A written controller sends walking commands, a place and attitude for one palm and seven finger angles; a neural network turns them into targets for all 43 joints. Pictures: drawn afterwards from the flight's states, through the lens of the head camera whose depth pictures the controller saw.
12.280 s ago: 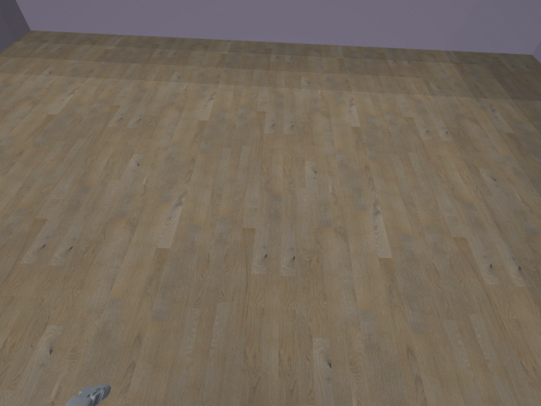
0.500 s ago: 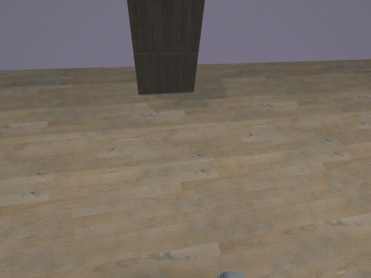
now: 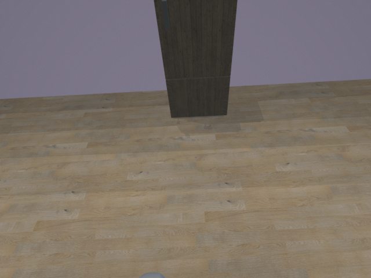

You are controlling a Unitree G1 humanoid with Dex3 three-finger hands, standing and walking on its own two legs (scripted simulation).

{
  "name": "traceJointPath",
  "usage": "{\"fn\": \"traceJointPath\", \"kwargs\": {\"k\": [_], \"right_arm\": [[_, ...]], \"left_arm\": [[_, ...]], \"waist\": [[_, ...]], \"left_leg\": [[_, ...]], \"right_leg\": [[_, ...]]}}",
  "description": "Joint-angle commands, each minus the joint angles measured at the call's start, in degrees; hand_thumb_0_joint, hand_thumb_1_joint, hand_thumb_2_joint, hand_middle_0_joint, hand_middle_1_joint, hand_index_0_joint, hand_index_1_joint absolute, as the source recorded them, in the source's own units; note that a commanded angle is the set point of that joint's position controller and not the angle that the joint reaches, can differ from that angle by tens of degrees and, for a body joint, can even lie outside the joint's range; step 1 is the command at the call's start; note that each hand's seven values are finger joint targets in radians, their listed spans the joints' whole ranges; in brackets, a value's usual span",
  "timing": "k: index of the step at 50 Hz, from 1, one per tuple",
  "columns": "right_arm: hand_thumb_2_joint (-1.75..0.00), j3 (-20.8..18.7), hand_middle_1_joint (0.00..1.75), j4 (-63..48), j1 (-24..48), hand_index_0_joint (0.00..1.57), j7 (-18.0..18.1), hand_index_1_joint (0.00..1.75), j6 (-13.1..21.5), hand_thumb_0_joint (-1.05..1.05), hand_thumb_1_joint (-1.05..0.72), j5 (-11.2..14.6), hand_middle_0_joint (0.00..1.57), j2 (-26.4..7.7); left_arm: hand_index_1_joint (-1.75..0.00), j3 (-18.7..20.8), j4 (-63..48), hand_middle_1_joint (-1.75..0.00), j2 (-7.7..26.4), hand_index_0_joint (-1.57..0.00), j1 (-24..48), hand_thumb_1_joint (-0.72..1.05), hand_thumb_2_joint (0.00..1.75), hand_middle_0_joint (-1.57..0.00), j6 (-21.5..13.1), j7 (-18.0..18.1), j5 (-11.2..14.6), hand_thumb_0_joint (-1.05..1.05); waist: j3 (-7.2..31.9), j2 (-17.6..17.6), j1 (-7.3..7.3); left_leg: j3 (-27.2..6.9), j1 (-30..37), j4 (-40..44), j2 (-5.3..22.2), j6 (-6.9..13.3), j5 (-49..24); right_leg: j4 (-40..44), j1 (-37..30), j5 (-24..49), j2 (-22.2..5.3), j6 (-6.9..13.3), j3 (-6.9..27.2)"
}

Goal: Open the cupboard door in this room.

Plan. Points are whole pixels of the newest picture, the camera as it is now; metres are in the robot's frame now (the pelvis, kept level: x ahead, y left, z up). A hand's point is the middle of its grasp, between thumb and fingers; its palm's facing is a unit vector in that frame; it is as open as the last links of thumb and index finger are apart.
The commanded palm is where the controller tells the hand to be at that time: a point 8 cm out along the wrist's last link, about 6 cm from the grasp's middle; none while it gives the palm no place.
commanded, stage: turn or walk to find it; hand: left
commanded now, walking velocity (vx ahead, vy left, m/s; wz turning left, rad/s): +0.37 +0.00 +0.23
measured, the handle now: (166, 14) +1.42 +0.17 +0.05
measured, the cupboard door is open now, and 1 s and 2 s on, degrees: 0 0 0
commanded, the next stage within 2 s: stand and wait in 0.26 s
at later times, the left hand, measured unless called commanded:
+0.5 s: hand out of the picture +0.09 +0.20 -0.19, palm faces +0.20 -0.97 -0.14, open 7.4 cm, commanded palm none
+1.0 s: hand (122, 231) +0.29 +0.21 -0.17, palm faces +0.18 -0.96 -0.23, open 7.2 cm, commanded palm none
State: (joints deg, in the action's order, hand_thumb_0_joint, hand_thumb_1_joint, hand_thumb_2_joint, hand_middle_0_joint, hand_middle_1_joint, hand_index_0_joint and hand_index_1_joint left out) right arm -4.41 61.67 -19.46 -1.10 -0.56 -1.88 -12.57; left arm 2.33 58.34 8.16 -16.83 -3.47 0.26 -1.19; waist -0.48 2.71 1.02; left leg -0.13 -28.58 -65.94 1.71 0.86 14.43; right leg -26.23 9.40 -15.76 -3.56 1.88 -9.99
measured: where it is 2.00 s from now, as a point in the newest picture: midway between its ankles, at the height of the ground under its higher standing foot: outside the picture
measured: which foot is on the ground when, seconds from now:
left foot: up 0.00-0.36, down 0.38-1.00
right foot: down 0.00-0.38, up 0.40-0.80, down 0.82-1.00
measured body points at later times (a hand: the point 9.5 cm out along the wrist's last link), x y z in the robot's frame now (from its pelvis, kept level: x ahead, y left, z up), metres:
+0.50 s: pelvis +0.19 +0.06 -0.02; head +0.23 +0.08 +0.43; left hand +0.08 +0.25 -0.17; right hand +0.34 -0.13 -0.16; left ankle +0.25 +0.14 -0.74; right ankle +0.09 -0.07 -0.65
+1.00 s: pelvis +0.26 +0.03 -0.01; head +0.27 +0.01 +0.44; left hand +0.28 +0.26 -0.15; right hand +0.28 -0.19 -0.18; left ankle +0.23 +0.16 -0.74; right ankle +0.29 -0.07 -0.74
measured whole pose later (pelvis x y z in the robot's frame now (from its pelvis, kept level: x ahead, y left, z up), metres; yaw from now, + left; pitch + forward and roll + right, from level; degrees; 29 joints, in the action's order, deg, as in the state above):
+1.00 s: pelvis +0.26 +0.03 -0.01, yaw +9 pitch -1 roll +0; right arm -1.1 63.3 -16.7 0.7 -0.8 -0.9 -8.8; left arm 0.8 59.8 8.6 -12.1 -0.7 1.6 -0.4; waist -1.6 2.5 1.4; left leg 1.8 -12.4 -29.5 2.0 -0.6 15.8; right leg -29.7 14.4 -14.2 -1.7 1.9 -7.0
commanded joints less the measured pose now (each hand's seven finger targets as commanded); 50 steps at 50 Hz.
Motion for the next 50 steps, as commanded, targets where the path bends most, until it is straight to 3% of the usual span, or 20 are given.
{"fn": "traceJointPath", "kwargs": {"k": [1,8,13,15,17,18,19,20,22,24,29,33,36,39,40,42,43,44,47,50], "right_arm": [[-0.9,-0.2,0.3,-2.9,0.5,0.2,-0.5,0.3,0.8,0.0,-0.9,0.3,0.2,0.3],[-0.9,0.9,0.3,-6.3,12.3,0.2,-1.1,0.3,0.9,0.0,-0.9,0.4,0.2,0.9],[-0.9,2.2,0.3,-8.2,19.3,0.2,-1.3,0.3,2.1,0.0,-0.9,0.7,0.2,1.7],[-0.9,2.2,0.3,-7.4,17.0,0.2,-0.6,0.3,2.7,0.0,-0.9,0.6,0.2,1.2],[-0.9,1.5,0.3,-3.0,3.0,0.2,0.5,0.3,3.2,0.0,-0.9,0.2,0.2,-1.8],[-0.9,0.4,0.3,-1.3,-4.5,0.2,1.1,0.3,3.6,0.0,-0.9,-0.1,0.2,-6.7],[-0.9,-0.7,0.3,0.2,-9.7,0.2,1.9,0.3,3.6,0.0,-0.9,0.5,0.2,-11.7],[-0.9,-0.6,0.3,0.5,-9.2,0.2,2.1,0.3,3.1,0.0,-0.9,1.9,0.2,-12.4],[-0.9,-0.1,0.3,-1.6,-0.5,0.2,2.8,0.3,3.9,0.0,-0.9,1.7,0.2,-9.2],[-0.9,1.3,0.3,-2.7,4.0,0.2,2.6,0.3,4.3,0.0,-0.9,1.4,0.2,-4.3],[-0.9,0.7,0.3,-5.4,8.3,0.2,2.1,0.3,3.6,0.0,-0.9,1.0,0.2,-2.8],[-0.9,0.6,0.3,-6.1,9.4,0.2,2.0,0.3,2.6,0.0,-0.9,0.6,0.2,-3.4],[-0.9,0.4,0.3,-5.4,7.6,0.2,2.0,0.3,2.1,0.0,-0.9,0.4,0.2,-3.9],[-0.9,0.7,0.3,-4.6,6.9,0.2,2.1,0.3,1.7,0.0,-0.9,0.6,0.2,-4.2],[-0.9,1.0,0.3,-4.2,6.1,0.2,2.0,0.3,1.7,0.0,-0.9,0.9,0.2,-2.9],[-0.9,2.0,0.3,-4.3,3.9,0.2,1.7,0.3,1.3,0.0,-0.9,1.4,0.2,0.8],[-0.9,2.1,0.3,-3.9,3.5,0.2,1.7,0.3,1.0,0.0,-0.9,1.2,0.2,0.5],[-0.9,2.1,0.3,-3.0,2.6,0.2,1.8,0.3,0.3,0.0,-0.9,0.8,0.2,0.1],[-0.9,2.5,0.3,-0.4,0.0,0.2,2.0,0.3,0.4,0.0,-0.9,1.0,0.2,0.6],[-0.9,2.9,0.3,1.9,-2.2,0.2,2.3,0.3,1.3,0.0,-0.9,1.0,0.2,0.6]], "left_arm": [[-0.3,0.1,1.0,-0.3,4.7,-0.2,-7.2,0.9,0.9,-0.2,-2.1,0.5,0.0,0.0],[-0.3,-0.8,5.2,-0.3,4.9,-0.2,-14.4,0.9,0.9,-0.2,-2.7,1.2,-0.4,0.0],[-0.3,-0.6,7.7,-0.3,6.3,-0.2,-16.9,0.9,0.9,-0.2,-1.7,1.5,-0.4,0.0],[-0.3,-0.6,8.3,-0.3,6.9,-0.2,-17.1,0.9,0.9,-0.2,-1.4,1.7,-0.3,0.0],[-0.3,-0.7,8.2,-0.3,7.9,-0.2,-15.0,0.9,0.9,-0.2,-1.3,1.8,0.2,0.0],[-0.3,-0.8,7.5,-0.3,6.8,-0.2,-16.9,0.9,0.9,-0.2,-1.3,1.6,0.9,0.0],[-0.3,-1.7,6.5,-0.3,3.6,-0.2,-18.4,0.9,0.9,-0.2,-1.4,1.3,1.7,0.0],[-0.3,-1.3,5.1,-0.3,5.1,-0.2,-14.8,0.9,0.9,-0.2,-1.0,2.0,1.3,0.0],[-0.3,-1.0,3.5,-0.3,3.2,-0.2,-8.3,0.9,0.9,-0.2,-0.3,1.9,1.1,0.0],[-0.3,-0.3,3.3,-0.3,2.3,-0.2,-6.4,0.9,0.9,-0.2,0.9,1.4,0.3,0.0],[-0.3,0.6,1.9,-0.3,1.5,-0.2,-8.9,0.9,0.9,-0.2,3.9,1.4,0.0,0.0],[-0.3,0.6,-1.2,-0.3,2.9,-0.2,-1.9,0.9,0.9,-0.2,5.0,1.2,-0.2,0.0],[-0.3,0.1,-2.8,-0.3,3.4,-0.2,1.9,0.9,0.9,-0.2,4.5,1.1,-0.2,0.0],[-0.3,-0.3,-1.7,-0.3,4.3,-0.2,-1.1,0.9,0.9,-0.2,3.7,1.3,-0.1,0.0],[-0.3,-0.2,-1.2,-0.3,5.6,-0.2,-1.7,0.9,0.9,-0.2,3.1,1.4,-0.1,0.0],[-0.3,0.0,-1.7,-0.3,10.9,-0.2,0.5,0.9,0.9,-0.2,2.0,1.7,-0.1,0.0],[-0.3,-0.2,-2.2,-0.3,11.7,-0.2,1.5,0.9,0.9,-0.2,2.2,1.5,0.2,0.0],[-0.3,0.3,-2.3,-0.3,11.6,-0.2,3.3,0.9,0.9,-0.2,1.7,1.5,0.4,0.0],[-0.3,-0.5,-1.0,-0.3,8.7,-0.2,4.1,0.9,0.9,-0.2,1.7,1.7,0.8,0.0],[-0.3,-0.7,0.8,-0.3,7.3,-0.2,2.8,0.9,0.9,-0.2,1.7,1.7,1.4,0.0]], "waist": [[-6.3,-10.1,-0.96],[-9.3,-8.3,-2.79],[-8.9,-10.2,-4.55],[-6.0,-11.0,-3.21],[2.9,-9.1,3.29],[12.4,-1.5,5.26],[19.4,9.8,5.88],[20.0,4.2,5.37],[8.0,0.1,2.96],[0.9,0.5,0.23],[2.3,4.0,-3.5],[-1.7,5.3,-2.86],[-2.3,4.0,-1.71],[-0.4,0.7,-3.37],[-0.1,-2.9,-3.58],[-1.7,-15.7,-1.06],[-1.7,-13.8,-0.96],[-1.4,-18.6,-0.71],[-0.7,-11.6,0.23],[2.8,-5.3,-0.11]], "left_leg": [[-0.6,-10.5,-2.4,3.1,-1.7,-8.1],[2.7,-15.0,9.3,5.2,-2.1,-8.3],[7.8,-7.9,25.5,3.1,-0.2,-4.7],[10.0,0.0,29.8,0.4,1.2,-3.0],[10.3,20.1,37.7,-1.6,2.5,-12.0],[1.6,38.4,35.2,7.5,5.1,-31.7],[-16.7,52.5,32.9,22.8,13.6,-60.9],[-15.3,47.9,35.7,25.2,16.2,-65.6],[-13.4,33.2,41.0,22.8,14.6,-52.0],[-6.6,20.1,45.2,16.9,10.1,-45.5],[-2.7,11.3,49.1,12.7,9.0,-29.4],[-4.7,7.1,52.2,12.3,8.9,-12.4],[-7.0,8.8,50.9,12.3,8.8,-8.9],[-6.1,10.1,45.6,10.5,6.2,-7.7],[-4.2,9.2,42.4,8.0,3.7,-5.2],[2.3,6.4,36.2,0.5,-1.5,6.0],[2.2,10.9,34.8,0.0,-1.8,8.3],[1.7,12.1,32.1,0.8,-1.9,9.5],[0.7,14.9,34.1,1.4,-1.8,3.7],[-0.9,19.8,42.0,3.2,-1.5,-10.0]], "right_leg": [[18.0,-2.8,4.8,-12.1,-1.5,7.7],[16.6,-8.7,21.0,-14.1,2.8,5.0],[13.1,-13.3,32.6,-14.2,3.8,2.7],[5.9,-14.3,47.4,-14.0,3.4,1.4],[-12.7,-9.3,52.3,-11.6,0.1,-1.6],[-25.4,2.6,32.5,-7.2,-2.8,-3.4],[-42.9,18.6,-17.3,0.6,-4.4,-1.0],[-48.9,18.6,-20.9,-0.3,-2.7,6.0],[-49.5,22.9,-15.4,-3.5,-4.3,8.3],[-42.6,18.2,-11.7,-5.1,-5.2,8.3],[-35.8,13.1,-3.8,-3.6,-6.4,7.2],[-26.8,11.9,-1.8,-3.7,-6.1,7.5],[-17.6,9.0,-2.8,-2.2,-5.7,6.5],[-3.9,1.5,3.2,-1.0,-5.4,5.4],[2.2,-1.9,6.3,-2.1,-5.1,7.2],[9.2,-0.3,10.0,-14.6,0.9,21.2],[10.9,4.5,10.4,-17.0,4.0,21.3],[12.4,5.9,9.0,-15.3,5.5,21.3],[8.6,4.3,14.6,-11.6,4.9,16.0],[4.2,1.9,13.9,-7.0,1.5,11.5]]}}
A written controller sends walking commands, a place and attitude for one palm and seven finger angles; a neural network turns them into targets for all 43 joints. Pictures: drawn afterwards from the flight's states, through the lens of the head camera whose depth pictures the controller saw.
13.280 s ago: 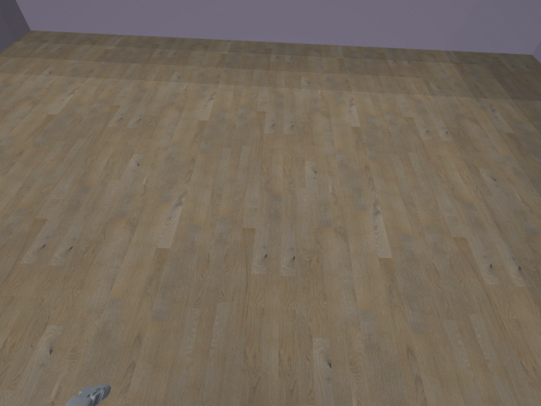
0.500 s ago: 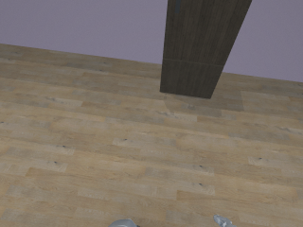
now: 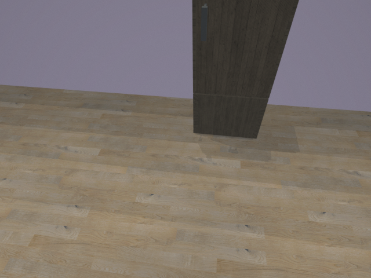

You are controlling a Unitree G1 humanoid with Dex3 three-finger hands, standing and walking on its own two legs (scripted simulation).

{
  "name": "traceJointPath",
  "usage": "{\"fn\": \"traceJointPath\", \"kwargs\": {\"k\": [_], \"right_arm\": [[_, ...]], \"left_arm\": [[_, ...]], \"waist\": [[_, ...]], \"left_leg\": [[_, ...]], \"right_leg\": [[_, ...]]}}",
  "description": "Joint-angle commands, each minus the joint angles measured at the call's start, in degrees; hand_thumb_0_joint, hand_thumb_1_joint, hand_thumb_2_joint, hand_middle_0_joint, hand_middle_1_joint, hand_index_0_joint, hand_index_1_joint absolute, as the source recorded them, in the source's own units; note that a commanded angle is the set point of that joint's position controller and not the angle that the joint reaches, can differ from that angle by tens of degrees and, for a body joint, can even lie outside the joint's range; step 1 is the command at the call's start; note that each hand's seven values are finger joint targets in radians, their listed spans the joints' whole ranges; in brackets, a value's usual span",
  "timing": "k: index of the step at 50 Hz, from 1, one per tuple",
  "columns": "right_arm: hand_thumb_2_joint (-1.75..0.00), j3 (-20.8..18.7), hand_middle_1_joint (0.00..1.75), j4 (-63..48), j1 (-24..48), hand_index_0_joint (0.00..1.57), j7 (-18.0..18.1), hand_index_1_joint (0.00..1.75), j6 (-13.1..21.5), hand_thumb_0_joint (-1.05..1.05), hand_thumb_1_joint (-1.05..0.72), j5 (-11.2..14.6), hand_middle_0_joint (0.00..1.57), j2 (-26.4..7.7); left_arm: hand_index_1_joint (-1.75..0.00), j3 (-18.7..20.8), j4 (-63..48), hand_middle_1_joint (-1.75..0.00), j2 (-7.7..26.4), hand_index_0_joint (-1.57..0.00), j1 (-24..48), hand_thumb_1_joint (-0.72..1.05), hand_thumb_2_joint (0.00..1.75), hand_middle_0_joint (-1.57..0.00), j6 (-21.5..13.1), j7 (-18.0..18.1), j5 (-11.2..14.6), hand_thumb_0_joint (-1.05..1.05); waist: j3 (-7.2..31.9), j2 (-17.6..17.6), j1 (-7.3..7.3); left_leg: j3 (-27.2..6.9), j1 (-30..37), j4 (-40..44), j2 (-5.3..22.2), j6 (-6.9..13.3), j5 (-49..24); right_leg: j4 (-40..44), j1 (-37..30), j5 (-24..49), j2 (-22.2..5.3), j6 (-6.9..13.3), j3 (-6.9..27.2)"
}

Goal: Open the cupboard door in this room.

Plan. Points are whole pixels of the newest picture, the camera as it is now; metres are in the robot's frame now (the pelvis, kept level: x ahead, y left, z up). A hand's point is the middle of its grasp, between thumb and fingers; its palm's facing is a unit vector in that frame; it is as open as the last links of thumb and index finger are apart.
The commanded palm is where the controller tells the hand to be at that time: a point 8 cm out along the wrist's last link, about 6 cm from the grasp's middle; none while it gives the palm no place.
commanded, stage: stand and wait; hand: left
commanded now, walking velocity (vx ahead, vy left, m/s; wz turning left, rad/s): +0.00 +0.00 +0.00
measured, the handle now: (204, 22) +1.17 -0.05 +0.05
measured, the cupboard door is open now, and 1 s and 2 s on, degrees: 0 0 0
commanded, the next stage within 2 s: look at it before walking up in 0.20 s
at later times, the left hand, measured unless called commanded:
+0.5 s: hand out of the picture -0.02 +0.15 -0.17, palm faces +0.04 -0.99 -0.16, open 7.3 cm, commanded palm none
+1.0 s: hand out of the picture -0.01 +0.17 -0.17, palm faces +0.00 -0.99 -0.17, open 7.4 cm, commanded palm none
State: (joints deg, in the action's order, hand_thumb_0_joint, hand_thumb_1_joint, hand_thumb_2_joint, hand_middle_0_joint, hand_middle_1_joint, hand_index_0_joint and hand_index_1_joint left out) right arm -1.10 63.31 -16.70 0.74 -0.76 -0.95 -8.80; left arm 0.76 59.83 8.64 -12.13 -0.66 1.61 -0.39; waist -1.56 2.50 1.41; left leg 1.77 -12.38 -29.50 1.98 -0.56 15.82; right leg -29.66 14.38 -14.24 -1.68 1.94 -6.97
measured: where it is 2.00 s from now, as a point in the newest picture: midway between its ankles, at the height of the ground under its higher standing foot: (217, 265)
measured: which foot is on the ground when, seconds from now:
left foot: down 0.00-1.00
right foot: down 0.00-1.00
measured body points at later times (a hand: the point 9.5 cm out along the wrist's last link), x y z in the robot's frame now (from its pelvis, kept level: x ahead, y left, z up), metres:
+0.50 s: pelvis +0.00 +0.00 +0.01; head +0.00 +0.00 +0.46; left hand -0.02 +0.21 -0.16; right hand -0.01 -0.21 -0.16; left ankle +0.00 +0.13 -0.74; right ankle +0.02 -0.10 -0.74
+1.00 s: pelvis +0.00 +0.01 +0.00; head +0.00 +0.00 +0.45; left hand -0.01 +0.23 -0.16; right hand -0.04 -0.19 -0.16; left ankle +0.00 +0.13 -0.74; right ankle +0.02 -0.10 -0.73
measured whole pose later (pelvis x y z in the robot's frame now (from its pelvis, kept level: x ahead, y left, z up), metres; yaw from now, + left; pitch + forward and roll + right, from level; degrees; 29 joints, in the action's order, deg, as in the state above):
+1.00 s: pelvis +0.00 +0.01 +0.00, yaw -4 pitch -2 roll +0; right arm -1.1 65.9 -19.2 1.8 0.1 -1.1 -6.5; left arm 1.4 65.0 6.9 -18.1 0.7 1.0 -1.0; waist -1.1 0.5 -0.4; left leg 5.4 -9.1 -26.0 2.3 -0.4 15.5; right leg -28.1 13.6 -14.6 -1.0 0.9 -3.3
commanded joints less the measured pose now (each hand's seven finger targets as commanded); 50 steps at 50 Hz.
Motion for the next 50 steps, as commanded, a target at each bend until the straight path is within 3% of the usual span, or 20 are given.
{"fn": "traceJointPath", "kwargs": {"k": [1,2,4,8,14,31,43,45,47,49,50], "right_arm": [[-0.9,-0.5,0.3,0.5,-4.2,0.2,0.6,0.3,1.6,0.0,-0.9,0.1,0.2,-3.9],[-0.9,-0.5,0.3,0.5,-3.6,0.2,0.7,0.3,1.6,0.0,-0.9,0.1,0.2,-4.0],[-0.9,-0.3,0.3,1.3,-3.1,0.2,0.8,0.3,1.7,0.0,-0.9,0.3,0.2,-3.2],[-0.9,0.0,0.3,2.0,-3.5,0.2,1.2,0.3,1.7,0.0,-0.9,0.4,0.2,-3.1],[-0.9,0.0,0.3,2.4,-3.7,0.2,1.3,0.3,1.3,0.0,-0.9,0.5,0.2,-2.6],[-0.9,-0.1,0.3,2.1,-5.0,0.2,1.2,0.3,1.5,0.0,-0.9,0.5,0.2,-2.0],[-0.9,-0.1,0.3,2.2,-6.2,0.2,1.3,0.3,2.1,0.0,-0.9,0.5,0.2,-2.1],[-0.9,-0.4,0.3,2.4,-6.6,0.2,1.4,0.3,1.9,0.0,-0.9,0.2,0.2,-2.2],[-0.9,-1.3,0.3,1.6,-6.5,0.2,1.5,0.3,1.4,0.0,-0.9,-0.1,0.2,-3.7],[-0.9,-2.3,0.3,0.3,-6.4,0.2,1.4,0.3,0.9,0.0,-0.9,-0.4,0.2,-5.9],[-0.9,-2.9,0.3,-0.5,-6.3,0.2,1.4,0.3,0.9,0.0,-0.9,-0.4,0.2,-7.1]], "left_arm": [[-0.3,0.8,-0.2,-0.3,6.3,-0.2,-2.6,0.9,0.9,-0.2,-1.0,0.3,0.5,0.0],[-0.3,0.8,0.1,-0.3,6.2,-0.2,-2.9,0.9,0.9,-0.2,-0.9,0.3,0.4,0.0],[-0.3,0.8,1.5,-0.3,6.3,-0.2,-3.0,0.9,0.9,-0.2,-0.6,0.3,0.4,0.0],[-0.3,0.3,3.4,-0.3,5.3,-0.2,-5.2,0.9,0.9,-0.2,-0.5,0.5,0.4,0.0],[-0.3,-0.1,4.7,-0.3,4.5,-0.2,-6.8,0.9,0.9,-0.2,-0.3,0.5,0.2,0.0],[-0.3,0.0,4.8,-0.3,3.4,-0.2,-9.4,0.9,0.9,-0.2,-0.5,0.7,-0.1,0.0],[-0.3,0.0,4.5,-0.3,3.2,-0.2,-9.4,0.9,0.9,-0.2,-0.6,0.7,-0.1,0.0],[-0.3,0.4,4.6,-0.3,3.2,-0.2,-9.3,0.9,0.9,-0.2,-0.2,0.4,-0.1,0.0],[-0.3,1.4,3.7,-0.3,4.0,-0.2,-8.3,0.9,0.9,-0.2,0.6,-0.2,-0.6,0.0],[-0.3,2.3,2.0,-0.3,4.3,-0.2,-7.1,0.9,0.9,-0.2,1.2,-1.0,-1.1,0.0],[-0.3,2.7,0.9,-0.3,3.8,-0.2,-6.7,0.9,0.9,-0.2,1.4,-1.3,-1.3,0.0]], "waist": [[3.7,-3.6,-1.19],[2.8,-3.9,-1.42],[1.9,-0.6,-1.59],[-0.1,-1.7,-1.8],[-4.4,-2.7,-1.6],[-4.5,-3.4,-1.6],[-3.8,-3.1,-1.75],[-4.2,-2.6,-1.57],[-5.9,-1.5,-1.44],[-8.8,1.5,-1.16],[-9.3,4.5,-1.01]], "left_leg": [[-3.0,3.7,5.8,3.9,0.1,-12.9],[-2.5,3.1,5.9,4.3,-0.1,-12.0],[-2.8,2.6,7.5,4.7,0.1,-13.3],[-2.6,2.7,8.8,4.9,0.4,-12.0],[-2.2,2.2,10.4,4.3,0.5,-6.1],[-2.3,1.0,10.7,3.9,1.0,-3.1],[-2.8,0.3,11.5,4.4,1.4,-4.3],[-1.4,1.3,10.6,4.3,1.2,0.5],[-2.0,0.1,10.8,5.4,1.9,11.9],[-4.6,-2.2,13.5,8.2,3.3,23.0],[-7.8,-2.9,15.9,10.8,4.9,28.1]], "right_leg": [[7.6,-3.3,11.0,-7.5,0.5,7.9],[8.8,-3.1,9.6,-7.4,0.1,7.9],[8.1,-4.7,10.8,-6.8,-0.5,6.9],[9.1,-5.1,10.5,-6.4,-0.7,6.9],[12.2,-1.7,2.6,-6.0,-0.8,7.9],[12.7,-0.5,-1.0,-5.6,-0.8,8.5],[10.8,-2.0,3.0,-5.4,-0.9,7.8],[11.2,0.1,-1.6,-4.8,-0.8,8.8],[9.5,4.2,-12.3,-3.4,-0.2,9.4],[4.9,9.0,-18.3,-1.0,-0.3,8.1],[-0.5,11.2,-18.3,0.8,-0.8,6.0]]}}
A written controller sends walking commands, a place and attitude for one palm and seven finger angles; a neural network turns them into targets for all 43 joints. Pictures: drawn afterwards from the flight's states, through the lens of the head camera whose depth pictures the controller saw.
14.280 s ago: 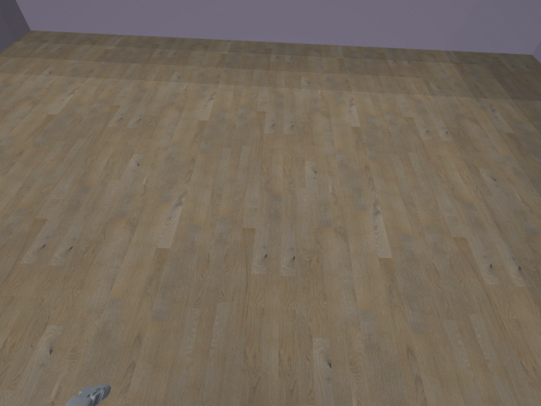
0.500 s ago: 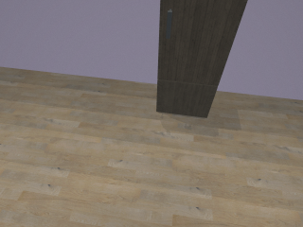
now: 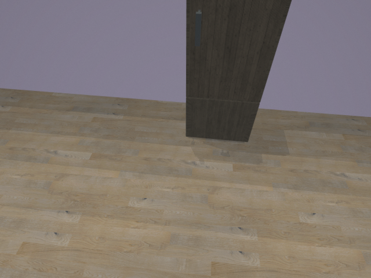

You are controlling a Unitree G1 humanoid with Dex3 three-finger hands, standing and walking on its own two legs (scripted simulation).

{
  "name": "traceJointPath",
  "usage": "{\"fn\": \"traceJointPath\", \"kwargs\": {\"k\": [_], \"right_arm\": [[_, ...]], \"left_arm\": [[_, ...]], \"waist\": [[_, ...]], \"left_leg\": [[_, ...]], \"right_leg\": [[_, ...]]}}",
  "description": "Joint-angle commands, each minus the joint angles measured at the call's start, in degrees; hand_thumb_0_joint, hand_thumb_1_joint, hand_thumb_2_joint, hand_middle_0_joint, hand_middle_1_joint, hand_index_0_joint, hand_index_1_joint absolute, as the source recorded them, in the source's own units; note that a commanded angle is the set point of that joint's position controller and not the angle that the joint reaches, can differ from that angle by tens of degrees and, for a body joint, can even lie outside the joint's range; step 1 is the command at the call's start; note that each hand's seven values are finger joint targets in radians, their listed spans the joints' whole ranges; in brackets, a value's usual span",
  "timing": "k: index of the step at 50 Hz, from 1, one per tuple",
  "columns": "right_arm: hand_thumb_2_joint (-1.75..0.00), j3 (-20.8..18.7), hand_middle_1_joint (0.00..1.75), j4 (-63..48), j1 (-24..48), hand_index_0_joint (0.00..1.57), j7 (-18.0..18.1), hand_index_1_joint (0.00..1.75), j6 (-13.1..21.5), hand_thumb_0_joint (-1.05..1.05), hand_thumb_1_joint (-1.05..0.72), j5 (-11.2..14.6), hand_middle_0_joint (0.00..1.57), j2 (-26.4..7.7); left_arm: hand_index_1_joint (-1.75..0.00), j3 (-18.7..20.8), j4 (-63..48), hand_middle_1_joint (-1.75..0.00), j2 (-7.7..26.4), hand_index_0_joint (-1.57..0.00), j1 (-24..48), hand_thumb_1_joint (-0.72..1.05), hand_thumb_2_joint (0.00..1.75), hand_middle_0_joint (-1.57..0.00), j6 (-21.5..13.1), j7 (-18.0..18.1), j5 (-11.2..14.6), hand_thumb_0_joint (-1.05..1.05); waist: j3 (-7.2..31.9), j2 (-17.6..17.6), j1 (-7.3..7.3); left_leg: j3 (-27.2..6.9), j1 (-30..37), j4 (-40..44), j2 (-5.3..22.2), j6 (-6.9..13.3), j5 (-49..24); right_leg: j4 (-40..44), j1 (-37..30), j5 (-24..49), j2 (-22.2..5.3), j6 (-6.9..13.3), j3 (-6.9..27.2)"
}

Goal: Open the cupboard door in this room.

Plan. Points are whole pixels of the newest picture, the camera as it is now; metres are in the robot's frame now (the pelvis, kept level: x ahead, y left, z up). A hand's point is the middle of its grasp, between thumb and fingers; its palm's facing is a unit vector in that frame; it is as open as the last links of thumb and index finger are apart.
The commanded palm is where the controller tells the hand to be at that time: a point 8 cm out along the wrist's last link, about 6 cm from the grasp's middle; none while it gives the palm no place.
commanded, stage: walk to a spot facing it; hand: left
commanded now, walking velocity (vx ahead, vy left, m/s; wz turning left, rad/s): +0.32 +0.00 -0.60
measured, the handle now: (198, 27) +1.17 +0.01 +0.05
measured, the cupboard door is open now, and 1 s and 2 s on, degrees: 0 0 0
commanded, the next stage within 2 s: turn to face it in 0.62 s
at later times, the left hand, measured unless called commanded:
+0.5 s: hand out of the picture +0.13 +0.09 -0.16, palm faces -0.12 -0.97 -0.21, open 7.3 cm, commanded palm none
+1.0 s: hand (160, 196) +0.39 +0.11 -0.18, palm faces -0.18 -0.96 -0.19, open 7.4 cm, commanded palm none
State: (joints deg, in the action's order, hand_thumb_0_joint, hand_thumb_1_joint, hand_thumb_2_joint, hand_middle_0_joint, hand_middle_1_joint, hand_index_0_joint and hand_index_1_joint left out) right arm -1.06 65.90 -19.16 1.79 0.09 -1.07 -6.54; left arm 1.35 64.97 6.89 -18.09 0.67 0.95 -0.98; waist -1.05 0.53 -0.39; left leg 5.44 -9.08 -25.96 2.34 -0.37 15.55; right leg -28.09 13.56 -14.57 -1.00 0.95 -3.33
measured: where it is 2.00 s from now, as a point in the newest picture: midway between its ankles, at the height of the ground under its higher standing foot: (206, 226)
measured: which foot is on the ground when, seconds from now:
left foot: down 0.00-0.24, up 0.26-0.76, down 0.78-1.00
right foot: down 0.00-0.02, up 0.04-0.24, down 0.26-0.78, up 0.80-1.00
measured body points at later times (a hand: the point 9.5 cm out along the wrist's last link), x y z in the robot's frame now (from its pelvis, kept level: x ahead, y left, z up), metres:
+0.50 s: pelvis +0.12 -0.08 +0.01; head +0.14 -0.11 +0.45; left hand +0.13 +0.15 -0.14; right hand +0.16 -0.34 -0.15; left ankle +0.19 +0.08 -0.65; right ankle +0.06 -0.13 -0.74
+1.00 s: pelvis +0.33 -0.06 +0.00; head +0.37 -0.06 +0.44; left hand +0.40 +0.16 -0.17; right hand +0.33 -0.31 -0.15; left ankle +0.39 -0.01 -0.74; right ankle +0.27 -0.20 -0.67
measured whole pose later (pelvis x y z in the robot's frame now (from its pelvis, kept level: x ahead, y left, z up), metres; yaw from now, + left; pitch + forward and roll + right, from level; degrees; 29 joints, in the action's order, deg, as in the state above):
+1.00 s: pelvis +0.33 -0.06 +0.00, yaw -13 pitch -1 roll -1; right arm -2.1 60.3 -10.8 1.7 3.3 -0.5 -10.2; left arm 2.3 61.0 10.2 -13.2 -1.1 1.9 -0.8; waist -5.6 -1.3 -0.2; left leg 8.3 -16.1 -26.9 -1.1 5.5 10.4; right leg -60.9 25.3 -23.1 -4.6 -2.2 -2.0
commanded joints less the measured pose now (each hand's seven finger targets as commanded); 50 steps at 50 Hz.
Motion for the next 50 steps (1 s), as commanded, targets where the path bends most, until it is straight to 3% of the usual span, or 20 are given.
{"fn": "traceJointPath", "kwargs": {"k": [1,3,7,9,11,12,13,15,18,23,32,35,37,38,39,40,41,44,47,50], "right_arm": [[-0.9,-3.5,0.3,-3.5,-3.8,0.2,0.3,0.3,0.3,0.0,-0.9,-0.2,0.2,-11.0],[-0.9,-4.2,0.3,-4.2,-4.1,0.2,0.3,0.3,1.4,0.0,-0.9,-0.3,0.2,-12.2],[-0.9,-4.4,0.3,-4.9,-3.0,0.2,0.2,0.3,2.5,0.0,-0.9,-0.9,0.2,-12.2],[-0.9,-4.4,0.3,-5.5,-0.7,0.2,0.0,0.3,2.5,0.0,-0.9,-0.9,0.2,-12.6],[-0.9,-4.3,0.3,-6.4,1.9,0.2,-0.4,0.3,2.4,0.0,-0.9,-0.5,0.2,-12.4],[-0.9,-3.5,0.3,-8.8,3.6,0.2,-1.0,0.3,2.4,0.0,-0.9,0.4,0.2,-8.8],[-0.9,-2.7,0.3,-12.7,9.7,0.2,-1.6,0.3,2.5,0.0,-0.9,0.0,0.2,-7.8],[-0.9,-3.5,0.3,-13.0,12.4,0.2,-2.0,0.3,2.5,0.0,-0.9,-0.2,0.2,-9.0],[-0.9,-3.7,0.3,-10.6,9.8,0.2,-2.5,0.3,1.9,0.0,-0.9,-0.9,0.2,-8.9],[-0.9,-3.2,0.3,-10.1,8.8,0.2,-3.0,0.3,1.1,0.0,-0.9,-0.8,0.2,-7.6],[-0.9,-1.3,0.3,-14.2,22.5,0.2,-3.4,0.3,2.2,0.0,-0.9,0.0,0.2,-6.1],[-0.9,-1.1,0.3,-13.5,20.9,0.2,-3.0,0.3,2.7,0.0,-0.9,0.1,0.2,-6.1],[-0.9,-1.7,0.3,-9.6,9.3,0.2,-2.1,0.3,3.2,0.0,-0.9,-0.2,0.2,-7.9],[-0.9,-2.3,0.3,-6.9,0.4,0.2,-1.7,0.3,3.3,0.0,-0.9,-0.4,0.2,-10.3],[-0.9,-3.3,0.3,-5.2,-6.9,0.2,-1.1,0.3,3.6,0.0,-0.9,-0.9,0.2,-15.4],[-0.9,-3.5,0.3,-3.8,-10.2,0.2,-0.9,0.3,3.0,0.0,-0.9,-0.1,0.2,-17.2],[-0.9,-3.0,0.3,-4.9,-6.6,0.2,-0.8,0.3,2.4,0.0,-0.9,0.8,0.2,-16.1],[-0.9,-1.3,0.3,-6.0,1.2,0.2,-0.3,0.3,3.4,0.0,-0.9,0.4,0.2,-8.9],[-0.9,-1.4,0.3,-6.6,4.1,0.2,-0.3,0.3,3.8,0.0,-0.9,0.3,0.2,-6.8],[-0.9,-1.6,0.3,-7.0,4.2,0.2,-0.5,0.3,3.2,0.0,-0.9,0.4,0.2,-8.7]], "left_arm": [[-0.3,2.2,-5.1,-0.3,4.6,-0.2,-0.2,0.9,0.9,-0.2,0.1,-1.0,-0.8,0.0],[-0.3,2.5,-7.7,-0.3,3.3,-0.2,3.2,0.9,0.9,-0.2,0.1,-1.7,-0.9,0.0],[-0.3,2.9,-10.4,-0.3,2.9,-0.2,6.6,0.9,0.9,-0.2,-1.0,-2.8,-0.7,0.0],[-0.3,2.9,-9.4,-0.3,2.8,-0.2,2.6,0.9,0.9,-0.2,-1.5,-3.0,-0.5,0.0],[-0.3,3.6,-5.4,-0.3,5.4,-0.2,-8.6,0.9,0.9,-0.2,-2.1,-2.6,-0.6,0.0],[-0.3,4.7,-3.7,-0.3,12.2,-0.2,-15.5,0.9,0.9,-0.2,-2.9,-1.8,-1.1,0.0],[-0.3,5.0,-2.7,-0.3,15.8,-0.2,-17.8,0.9,0.9,-0.2,-3.0,-0.9,0.0,0.0],[-0.3,5.0,-4.6,-0.3,14.0,-0.2,-12.6,0.9,0.9,-0.2,-3.5,-0.3,0.2,0.0],[-0.3,3.2,-6.4,-0.3,9.9,-0.2,-5.1,0.9,0.9,-0.2,-4.3,-0.3,-0.1,0.0],[-0.3,2.4,-4.5,-0.3,9.5,-0.2,-8.0,0.9,0.9,-0.2,-5.9,-0.2,0.0,0.0],[-0.3,0.9,-0.6,-0.3,7.8,-0.2,-13.6,0.9,0.9,-0.2,-5.8,1.0,-0.2,0.0],[-0.3,1.0,0.1,-0.3,8.9,-0.2,-12.9,0.9,0.9,-0.2,-5.5,1.2,-0.1,0.0],[-0.3,1.4,-0.1,-0.3,10.4,-0.2,-10.4,0.9,0.9,-0.2,-5.7,1.5,0.1,0.0],[-0.3,1.4,-0.4,-0.3,10.2,-0.2,-10.1,0.9,0.9,-0.2,-5.7,1.6,0.6,0.0],[-0.3,1.0,-0.7,-0.3,7.8,-0.2,-12.6,0.9,0.9,-0.2,-5.6,1.5,1.4,0.0],[-0.3,0.0,-1.3,-0.3,5.1,-0.2,-14.5,0.9,0.9,-0.2,-5.7,1.3,1.8,0.0],[-0.3,0.3,-2.9,-0.3,6.4,-0.2,-11.0,0.9,0.9,-0.2,-5.0,1.7,1.5,0.0],[-0.3,0.7,-3.2,-0.3,4.3,-0.2,-4.5,0.9,0.9,-0.2,-3.7,1.1,0.4,0.0],[-0.3,0.6,-2.9,-0.3,2.3,-0.2,-7.0,0.9,0.9,-0.2,-1.7,0.8,0.1,0.0],[-0.3,0.7,-4.1,-0.3,3.3,-0.2,-4.7,0.9,0.9,-0.2,-0.5,0.7,-0.2,0.0]], "waist": [[-9.4,10.3,1.07],[-8.9,10.9,2.27],[-6.6,5.7,2.29],[-3.5,5.2,0.29],[0.5,-2.9,-5.12],[1.3,-19.8,-8.13],[-1.8,-23.9,-8.74],[-4.6,-11.4,-6.3],[-5.4,-3.4,-1.76],[-2.5,-4.4,-0.58],[-7.3,-7.3,-3.78],[-5.6,-8.0,-2.37],[1.1,-7.0,2.89],[6.6,-4.5,6.25],[15.4,5.3,7.38],[19.6,12.0,6.24],[13.8,6.2,4.77],[1.6,4.0,1.38],[3.2,3.1,-1.66],[3.8,4.3,-1.64]], "left_leg": [[-15.5,-7.0,15.8,14.8,6.9,31.9],[-19.4,-2.4,19.3,20.1,10.6,26.5],[-11.2,2.6,15.0,19.9,9.4,12.2],[-5.2,1.4,9.3,18.0,7.3,5.0],[2.1,-6.9,-7.8,12.5,3.2,3.8],[7.6,-22.0,-26.4,5.8,-0.1,11.5],[3.6,-33.2,-38.3,1.2,-1.4,19.1],[-3.4,-35.6,-44.6,5.3,-0.7,9.6],[-4.4,-29.7,-41.8,7.0,-1.8,-0.5],[-3.4,-31.6,-37.7,5.3,-3.3,-6.3],[1.6,-30.3,-19.0,2.7,-2.0,-7.1],[3.7,-21.1,-12.4,-0.4,-0.1,-6.2],[4.5,-6.8,-5.0,-3.0,1.2,-11.1],[0.6,6.7,-3.3,0.5,2.6,-21.4],[-13.7,22.8,-7.0,13.7,8.4,-43.1],[-25.3,27.4,-3.8,24.9,15.6,-63.2],[-23.5,18.7,-0.7,24.6,17.0,-59.7],[-15.5,0.8,6.8,17.0,12.6,-42.7],[-8.9,-6.0,8.5,12.2,9.8,-38.6],[-9.6,-5.8,9.6,11.2,9.9,-32.2]], "right_leg": [[-11.7,12.3,-14.0,1.4,0.0,-1.1],[-24.7,18.8,-12.8,-1.2,-0.2,-0.9],[-19.2,18.8,-11.4,-4.5,-0.9,-1.1],[-10.4,9.8,-9.3,-3.5,-0.9,-3.2],[1.2,-8.1,-1.5,-0.4,0.0,-4.8],[10.9,-17.9,-11.6,-12.5,4.1,15.4],[18.2,-17.4,-8.6,-21.2,8.6,35.4],[18.1,-12.4,-12.0,-21.0,11.1,32.7],[18.2,-4.8,-7.7,-16.4,8.1,22.1],[15.7,-11.5,16.4,-11.9,6.0,12.4],[13.4,-17.6,41.0,-10.8,7.0,8.8],[9.1,-17.5,51.1,-10.6,6.5,8.0],[-3.4,-16.9,58.2,-9.4,4.0,4.9],[-14.0,-10.2,49.2,-7.6,2.0,3.7],[-28.9,3.3,20.3,-1.3,-0.5,-0.1],[-45.0,10.8,-20.8,3.1,-0.4,1.5],[-48.3,11.6,-20.6,0.4,0.0,4.9],[-43.4,12.4,-12.3,-4.4,-2.0,4.3],[-33.3,5.9,-7.8,-4.8,-3.3,2.4],[-29.8,6.8,-4.9,-4.3,-4.0,1.7]]}}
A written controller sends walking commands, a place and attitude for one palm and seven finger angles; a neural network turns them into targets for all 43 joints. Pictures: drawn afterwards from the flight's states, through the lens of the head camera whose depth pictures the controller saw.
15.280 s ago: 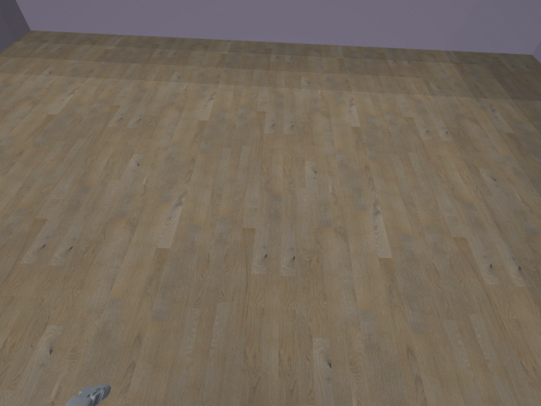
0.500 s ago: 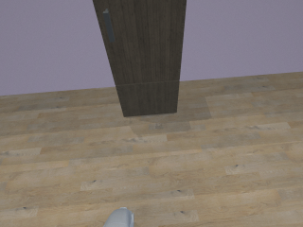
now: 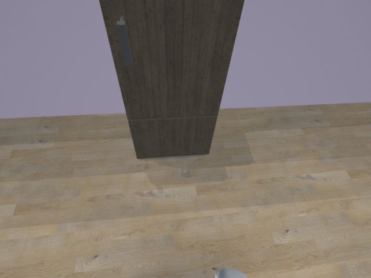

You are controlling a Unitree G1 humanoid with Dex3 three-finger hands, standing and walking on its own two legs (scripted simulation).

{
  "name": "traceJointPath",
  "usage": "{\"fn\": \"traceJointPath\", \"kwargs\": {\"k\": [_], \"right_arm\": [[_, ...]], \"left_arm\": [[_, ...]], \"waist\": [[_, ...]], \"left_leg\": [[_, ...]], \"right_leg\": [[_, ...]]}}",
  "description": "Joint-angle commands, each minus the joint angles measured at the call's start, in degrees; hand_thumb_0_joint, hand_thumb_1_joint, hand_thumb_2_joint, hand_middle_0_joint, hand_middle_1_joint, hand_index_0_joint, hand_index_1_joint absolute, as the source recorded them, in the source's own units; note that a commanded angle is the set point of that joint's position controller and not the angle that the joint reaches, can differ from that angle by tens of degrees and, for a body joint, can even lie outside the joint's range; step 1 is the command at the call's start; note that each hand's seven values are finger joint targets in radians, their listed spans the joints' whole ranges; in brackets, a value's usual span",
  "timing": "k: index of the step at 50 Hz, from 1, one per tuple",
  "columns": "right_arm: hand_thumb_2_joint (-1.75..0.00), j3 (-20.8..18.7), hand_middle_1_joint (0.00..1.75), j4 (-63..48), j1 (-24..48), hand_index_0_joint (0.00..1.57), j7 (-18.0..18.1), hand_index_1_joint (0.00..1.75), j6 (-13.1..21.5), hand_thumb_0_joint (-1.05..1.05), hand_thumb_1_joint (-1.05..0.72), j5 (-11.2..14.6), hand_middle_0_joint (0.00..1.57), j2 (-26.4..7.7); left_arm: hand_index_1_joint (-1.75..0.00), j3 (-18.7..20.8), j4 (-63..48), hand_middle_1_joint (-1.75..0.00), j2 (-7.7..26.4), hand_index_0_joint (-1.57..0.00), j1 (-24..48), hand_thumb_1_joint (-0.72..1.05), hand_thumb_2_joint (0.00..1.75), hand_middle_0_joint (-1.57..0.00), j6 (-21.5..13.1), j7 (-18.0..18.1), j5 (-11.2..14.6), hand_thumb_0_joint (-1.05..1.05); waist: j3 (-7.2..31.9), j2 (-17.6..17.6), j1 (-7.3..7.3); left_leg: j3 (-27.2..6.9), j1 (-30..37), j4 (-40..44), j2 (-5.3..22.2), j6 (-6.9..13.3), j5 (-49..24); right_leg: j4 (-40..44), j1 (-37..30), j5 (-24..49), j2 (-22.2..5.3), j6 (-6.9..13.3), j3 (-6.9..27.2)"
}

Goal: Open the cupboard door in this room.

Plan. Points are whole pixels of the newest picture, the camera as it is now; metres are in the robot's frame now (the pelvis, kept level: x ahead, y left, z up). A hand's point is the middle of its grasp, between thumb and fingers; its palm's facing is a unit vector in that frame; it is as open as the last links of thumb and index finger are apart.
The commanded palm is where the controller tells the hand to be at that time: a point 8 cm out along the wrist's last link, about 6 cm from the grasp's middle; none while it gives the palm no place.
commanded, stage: turn to face it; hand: left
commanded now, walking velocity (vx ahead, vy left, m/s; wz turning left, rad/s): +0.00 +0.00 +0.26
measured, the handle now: (125, 41) +0.80 +0.26 +0.05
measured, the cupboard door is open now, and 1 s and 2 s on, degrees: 0 0 0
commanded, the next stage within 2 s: take the last steps up to it in 0.04 s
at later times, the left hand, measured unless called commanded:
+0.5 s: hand out of the picture +0.04 +0.14 -0.16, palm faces +0.19 -0.95 -0.24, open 7.2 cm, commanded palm none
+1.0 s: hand (100, 243) +0.21 +0.23 -0.17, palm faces +0.18 -0.97 -0.17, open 7.4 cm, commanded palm none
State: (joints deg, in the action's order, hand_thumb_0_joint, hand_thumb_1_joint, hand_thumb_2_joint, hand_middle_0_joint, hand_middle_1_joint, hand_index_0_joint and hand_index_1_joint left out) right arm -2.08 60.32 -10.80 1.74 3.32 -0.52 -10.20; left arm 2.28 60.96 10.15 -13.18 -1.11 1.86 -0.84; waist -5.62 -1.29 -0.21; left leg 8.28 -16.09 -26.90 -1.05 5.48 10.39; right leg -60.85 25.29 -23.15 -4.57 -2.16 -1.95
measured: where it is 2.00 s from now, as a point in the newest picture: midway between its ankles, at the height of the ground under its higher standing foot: outside the picture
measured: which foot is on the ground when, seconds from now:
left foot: down 0.00-0.30, up 0.32-0.70, down 0.72-1.00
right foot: up 0.00-0.26, down 0.28-0.74, up 0.76-1.00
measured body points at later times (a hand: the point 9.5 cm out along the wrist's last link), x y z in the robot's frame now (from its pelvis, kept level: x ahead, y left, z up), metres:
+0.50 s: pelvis +0.08 -0.04 +0.01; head +0.08 -0.05 +0.46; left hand +0.03 +0.19 -0.14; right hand +0.10 -0.26 -0.16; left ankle +0.08 +0.10 -0.68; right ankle +0.05 -0.14 -0.74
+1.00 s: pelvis +0.20 +0.05 +0.01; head +0.21 +0.07 +0.46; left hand +0.20 +0.29 -0.16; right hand +0.26 -0.18 -0.14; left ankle +0.17 +0.14 -0.74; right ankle +0.25 -0.08 -0.66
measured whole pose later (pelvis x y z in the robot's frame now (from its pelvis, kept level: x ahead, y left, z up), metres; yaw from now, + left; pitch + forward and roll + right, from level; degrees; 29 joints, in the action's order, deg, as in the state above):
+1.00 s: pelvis +0.20 +0.05 +0.01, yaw +7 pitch -1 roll +0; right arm -2.1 61.6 -15.8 1.3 3.8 -1.0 -8.4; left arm 3.4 61.8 10.8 -14.0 -0.4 -0.1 -1.5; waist -1.1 -2.8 -0.2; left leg 10.8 -6.1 -21.4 1.2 2.0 14.2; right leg -61.3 30.7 -14.3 -6.4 -1.3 -3.9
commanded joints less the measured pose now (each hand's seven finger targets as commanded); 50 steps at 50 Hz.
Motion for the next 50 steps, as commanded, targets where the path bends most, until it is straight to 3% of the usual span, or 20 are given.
{"fn": "traceJointPath", "kwargs": {"k": [1,7,10,12,13,14,15,16,18,22,31,34,35,36,37,38,39,41,44,50], "right_arm": [[-0.9,-0.7,0.3,-1.4,-4.3,0.2,-0.4,0.3,-0.2,0.0,-0.9,-0.2,0.2,-5.2],[-0.9,-1.4,0.3,-0.3,-6.9,0.2,-0.4,0.3,-1.7,0.0,-0.9,-0.7,0.2,-6.6],[-0.9,-1.6,0.3,0.6,-8.8,0.2,-0.5,0.3,-1.9,0.0,-0.9,-0.8,0.2,-6.4],[-0.9,-1.6,0.3,0.9,-8.9,0.2,-0.6,0.3,-1.9,0.0,-0.9,-0.5,0.2,-5.8],[-0.9,-1.4,0.3,0.9,-9.0,0.2,-0.8,0.3,-1.8,0.0,-0.9,-0.2,0.2,-4.1],[-0.9,-0.8,0.3,-0.1,-8.5,0.2,-0.9,0.3,-1.6,0.0,-0.9,0.1,0.2,-1.5],[-0.9,-0.7,0.3,-2.1,-5.9,0.2,-1.2,0.3,-1.8,0.0,-0.9,-0.3,0.2,-1.3],[-0.9,-1.6,0.3,-2.5,-4.1,0.2,-1.6,0.3,-2.3,0.0,-0.9,-0.8,0.2,-4.0],[-0.9,-1.8,0.3,-1.3,-4.1,0.2,-2.0,0.3,-2.6,0.0,-0.9,-0.9,0.2,-3.2],[-0.9,-1.9,0.3,-0.6,-6.1,0.2,-2.7,0.3,-3.1,0.0,-0.9,-1.0,0.2,-0.9],[-0.9,-1.1,0.3,-4.6,3.8,0.2,-3.6,0.3,-2.1,0.0,-0.9,-0.5,0.2,-0.5],[-0.9,-1.1,0.3,-2.3,-2.5,0.2,-3.0,0.3,-1.0,0.0,-0.9,-0.6,0.2,-2.2],[-0.9,-1.7,0.3,-0.1,-9.0,0.2,-2.4,0.3,-0.4,0.0,-0.9,-0.8,0.2,-4.9],[-0.9,-3.3,0.3,1.4,-16.2,0.2,-1.7,0.3,0.1,0.0,-0.9,-1.1,0.2,-11.2],[-0.9,-3.9,0.3,2.7,-21.3,0.2,-1.1,0.3,-0.2,0.0,-0.9,-0.8,0.2,-14.7],[-0.9,-3.6,0.3,2.7,-18.9,0.2,-1.0,0.3,-0.8,0.0,-0.9,-0.7,0.2,-14.0],[-0.9,-3.1,0.3,2.0,-15.2,0.2,-0.7,0.3,-0.6,0.0,-0.9,-0.7,0.2,-11.1],[-0.9,-1.6,0.3,0.4,-8.7,0.2,-0.7,0.3,-0.1,0.0,-0.9,-0.5,0.2,-6.7],[-0.9,-1.0,0.3,0.7,-8.7,0.2,-0.5,0.3,0.9,0.0,-0.9,-0.4,0.2,-4.6],[-0.9,-1.2,0.3,0.3,-10.0,0.2,-0.4,0.3,0.8,0.0,-0.9,-0.6,0.2,-4.4]], "left_arm": [[-0.3,0.0,-0.6,-0.3,0.6,-0.2,-8.2,0.9,0.9,-0.2,1.5,-0.2,-0.3,0.0],[-0.3,-0.4,-3.9,-0.3,2.1,-0.2,1.1,0.9,0.9,-0.2,2.0,0.0,-0.1,0.0],[-0.3,-0.7,-3.3,-0.3,2.1,-0.2,0.2,0.9,0.9,-0.2,1.2,-0.2,-0.1,0.0],[-0.3,-0.6,-1.9,-0.3,2.7,-0.2,-2.8,0.9,0.9,-0.2,0.3,-0.5,-0.3,0.0],[-0.3,-0.3,-0.9,-0.3,4.2,-0.2,-4.6,0.9,0.9,-0.2,-0.3,-0.5,-0.5,0.0],[-0.3,0.2,-0.4,-0.3,7.1,-0.2,-6.8,0.9,0.9,-0.2,-0.8,-0.3,-0.9,0.0],[-0.3,1.1,-0.6,-0.3,10.5,-0.2,-9.2,0.9,0.9,-0.2,-0.6,-0.2,-0.6,0.0],[-0.3,1.2,-0.5,-0.3,10.1,-0.2,-9.8,0.9,0.9,-0.2,-0.7,0.1,-0.5,0.0],[-0.3,0.8,-0.3,-0.3,6.6,-0.2,-7.9,0.9,0.9,-0.2,-1.5,0.0,-0.3,0.0],[-0.3,0.3,0.0,-0.3,4.0,-0.2,-9.4,0.9,0.9,-0.2,-2.7,-0.3,-0.2,0.0],[-0.3,0.7,3.6,-0.3,6.3,-0.2,-14.3,0.9,0.9,-0.2,-3.0,-0.7,-0.9,0.0],[-0.3,0.6,4.1,-0.3,6.4,-0.2,-13.4,0.9,0.9,-0.2,-2.4,-0.8,-0.4,0.0],[-0.3,0.3,4.0,-0.3,5.1,-0.2,-13.7,0.9,0.9,-0.2,-2.3,-0.9,-0.2,0.0],[-0.3,-0.2,3.1,-0.3,2.5,-0.2,-15.1,0.9,0.9,-0.2,-2.3,-1.4,0.2,0.0],[-0.3,-0.8,1.1,-0.3,1.3,-0.2,-12.3,0.9,0.9,-0.2,-2.3,-1.5,0.0,0.0],[-0.3,-0.2,0.4,-0.3,2.4,-0.2,-9.8,0.9,0.9,-0.2,-2.0,-1.2,-0.5,0.0],[-0.3,-0.2,0.9,-0.3,1.6,-0.2,-8.3,0.9,0.9,-0.2,-1.6,-1.3,-0.5,0.0],[-0.3,0.2,2.1,-0.3,1.5,-0.2,-8.0,0.9,0.9,-0.2,-1.4,-2.1,-0.5,0.0],[-0.3,0.2,2.6,-0.3,-0.7,-0.2,-10.1,0.9,0.9,-0.2,-0.4,-2.1,-0.6,0.0],[-0.3,0.8,-1.6,-0.3,0.3,-0.2,-3.9,0.9,0.9,-0.2,1.2,-2.3,-0.6,0.0]], "waist": [[8.3,6.8,-1.71],[5.5,8.8,0.4],[5.2,8.8,0.52],[5.0,5.3,-1.0],[4.5,0.7,-1.46],[3.8,-9.0,-2.17],[1.0,-15.6,-3.73],[-0.8,-12.8,-4.13],[-5.6,-8.3,-1.99],[-2.8,-4.7,-0.48],[-1.4,-8.7,-2.54],[2.3,-5.6,0.89],[6.4,0.3,3.6],[12.6,13.7,5.88],[12.9,19.1,7.54],[9.4,14.2,6.69],[6.6,14.4,5.73],[1.4,8.1,2.6],[2.0,7.6,0.4],[-1.4,7.3,-0.35]], "left_leg": [[-13.6,1.1,10.7,14.8,4.3,-25.1],[-16.8,3.7,9.7,14.8,4.4,-21.0],[-18.9,2.7,9.9,14.3,3.9,-7.3],[-18.1,-1.3,7.2,12.0,1.4,4.2],[-15.5,-6.5,3.4,9.0,-1.0,10.1],[-8.7,-14.2,-5.3,3.1,-3.9,14.8],[-4.9,-19.2,-13.4,1.3,-5.2,19.6],[-6.3,-19.9,-21.0,3.2,-5.2,19.9],[-7.9,-20.3,-27.9,5.1,-5.1,13.8],[-6.7,-18.7,-31.1,6.3,-6.0,6.3],[-1.5,-10.1,-12.6,6.0,-5.9,6.2],[1.7,4.9,-2.3,3.4,-5.5,1.5],[-0.6,16.1,1.3,5.2,-4.7,0.5],[-16.6,28.3,2.7,17.3,-0.9,-0.1],[-28.3,30.0,9.2,26.7,3.8,-3.9],[-25.7,23.4,11.2,27.5,5.0,2.2],[-24.0,18.6,12.7,25.2,4.5,1.5],[-16.7,9.3,14.1,22.2,3.0,-2.2],[-8.3,7.0,14.2,18.2,1.5,-13.6],[-6.5,7.7,16.2,18.4,3.6,-14.3]], "right_leg": [[4.5,-4.9,3.9,-0.9,-1.0,0.5],[15.9,-4.9,1.2,0.1,-1.2,-0.5],[24.6,-9.9,1.9,1.2,-0.5,-1.9],[35.9,-17.6,7.5,1.4,0.0,-2.4],[40.3,-23.2,6.4,-1.7,0.9,1.3],[45.3,-26.6,-1.1,-10.4,4.7,12.8],[52.0,-24.3,-8.0,-18.8,9.6,22.4],[54.7,-20.7,-13.0,-20.6,11.7,23.8],[54.6,-16.8,-7.7,-16.9,10.5,18.5],[51.8,-18.1,7.3,-12.7,8.5,6.8],[48.4,-17.7,14.7,-12.6,9.4,2.3],[39.8,-14.1,18.6,-9.2,7.1,-1.3],[29.3,-10.2,21.1,-6.8,5.5,-3.4],[14.9,1.1,6.9,-1.1,2.6,-7.3],[2.3,9.7,-11.6,1.9,1.8,-5.9],[-2.8,9.7,-11.6,-0.5,3.1,-2.1],[-5.6,11.0,-7.1,-2.0,3.1,-0.9],[-5.2,7.8,-0.1,-4.0,2.6,0.0],[-3.5,4.7,6.1,-2.9,1.5,-0.8],[2.3,9.4,11.2,-3.4,0.6,0.1]]}}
